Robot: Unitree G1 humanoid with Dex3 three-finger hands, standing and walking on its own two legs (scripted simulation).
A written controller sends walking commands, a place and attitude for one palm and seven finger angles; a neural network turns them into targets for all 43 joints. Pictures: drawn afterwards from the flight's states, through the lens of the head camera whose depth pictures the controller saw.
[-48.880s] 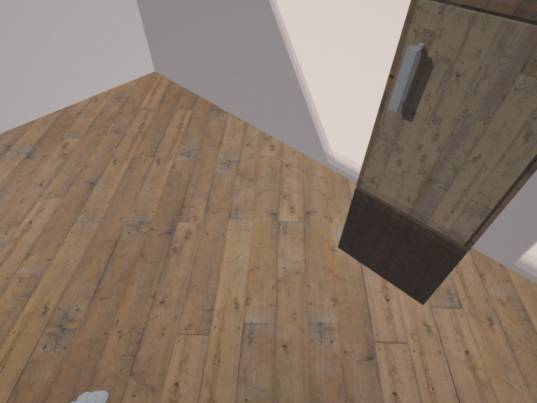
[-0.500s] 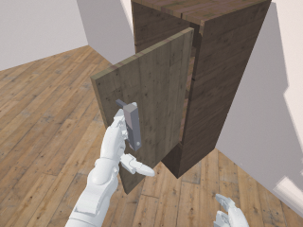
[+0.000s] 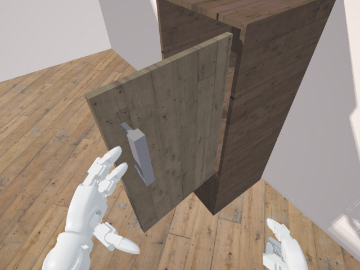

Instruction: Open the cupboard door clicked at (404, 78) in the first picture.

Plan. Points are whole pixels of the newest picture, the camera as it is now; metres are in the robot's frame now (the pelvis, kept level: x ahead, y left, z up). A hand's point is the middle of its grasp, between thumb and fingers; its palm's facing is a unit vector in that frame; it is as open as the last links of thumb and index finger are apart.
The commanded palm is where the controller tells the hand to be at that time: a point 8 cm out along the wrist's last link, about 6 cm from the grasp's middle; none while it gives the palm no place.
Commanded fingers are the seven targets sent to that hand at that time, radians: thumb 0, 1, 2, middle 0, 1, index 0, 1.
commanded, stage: slide the hand sideways off the handle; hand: left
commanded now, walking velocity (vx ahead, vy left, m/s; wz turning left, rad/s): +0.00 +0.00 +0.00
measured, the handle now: (137, 154) +0.33 +0.12 +0.11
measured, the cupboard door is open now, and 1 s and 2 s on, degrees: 96 96 96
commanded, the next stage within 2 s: draw the hand back to the body in 0.24 s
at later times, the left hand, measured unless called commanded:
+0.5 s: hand (97, 222) +0.18 +0.16 +0.11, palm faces -0.08 -1.00 -0.04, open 16.3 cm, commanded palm +0.16 +0.22 +0.12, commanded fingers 0.00 -0.50 0.30 -0.15 -0.30 -0.15 -0.30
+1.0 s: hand (52, 215) +0.18 +0.22 +0.14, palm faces +0.21 -0.95 -0.24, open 15.3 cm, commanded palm +0.14 +0.27 +0.16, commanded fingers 0.00 -0.01 0.51 -0.17 -0.30 -0.17 -0.30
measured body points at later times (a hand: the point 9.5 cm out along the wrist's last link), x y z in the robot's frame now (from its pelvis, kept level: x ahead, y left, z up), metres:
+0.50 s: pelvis -0.01 +0.01 -0.01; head -0.02 -0.01 +0.44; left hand +0.18 +0.21 +0.12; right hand +0.18 -0.21 -0.08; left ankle +0.04 +0.15 -0.71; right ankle -0.06 -0.09 -0.71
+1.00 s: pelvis -0.02 +0.02 +0.01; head -0.03 +0.01 +0.46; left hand +0.16 +0.27 +0.15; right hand +0.17 -0.19 -0.05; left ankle +0.04 +0.15 -0.71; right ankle -0.06 -0.09 -0.71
